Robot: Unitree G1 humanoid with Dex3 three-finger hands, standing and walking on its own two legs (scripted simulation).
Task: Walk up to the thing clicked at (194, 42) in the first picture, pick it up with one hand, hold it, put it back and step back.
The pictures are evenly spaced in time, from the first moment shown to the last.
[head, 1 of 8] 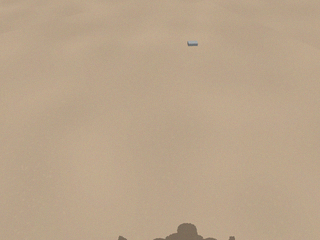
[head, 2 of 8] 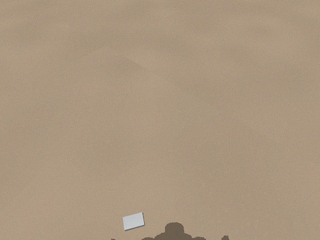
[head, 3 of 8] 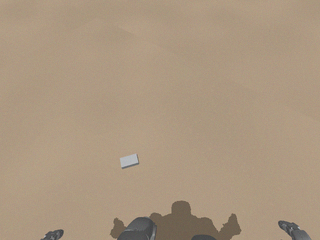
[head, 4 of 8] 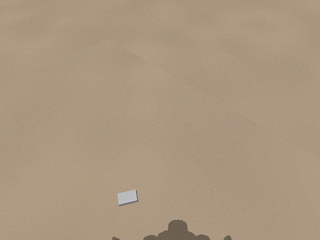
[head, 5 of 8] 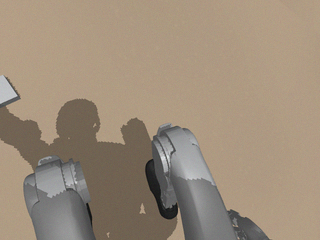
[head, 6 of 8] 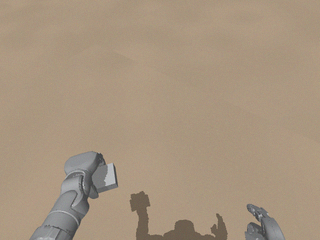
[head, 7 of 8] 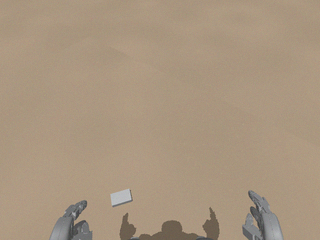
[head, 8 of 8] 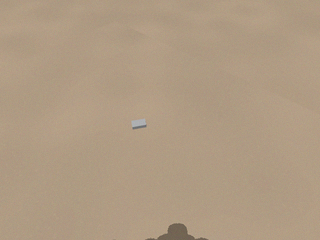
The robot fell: no
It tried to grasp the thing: yes
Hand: left
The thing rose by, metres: 0.68
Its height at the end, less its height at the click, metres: +0.00
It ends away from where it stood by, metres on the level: 0.02
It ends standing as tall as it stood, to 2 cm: yes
